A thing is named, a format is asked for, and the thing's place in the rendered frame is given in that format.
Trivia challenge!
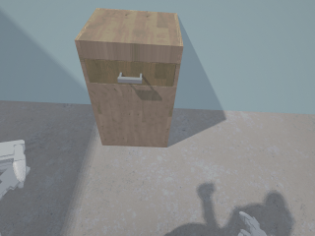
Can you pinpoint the robot left hand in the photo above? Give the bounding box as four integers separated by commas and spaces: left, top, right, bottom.
0, 140, 31, 201

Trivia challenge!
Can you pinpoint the handle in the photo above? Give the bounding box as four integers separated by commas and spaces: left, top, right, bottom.
117, 72, 143, 84

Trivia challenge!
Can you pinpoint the drawer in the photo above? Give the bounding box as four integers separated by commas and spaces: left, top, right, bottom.
85, 58, 176, 87

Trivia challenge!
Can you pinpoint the robot right hand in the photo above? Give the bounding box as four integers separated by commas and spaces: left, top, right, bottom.
237, 211, 267, 236

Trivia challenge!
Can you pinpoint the cabinet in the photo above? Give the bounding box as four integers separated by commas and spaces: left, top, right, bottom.
74, 8, 184, 148

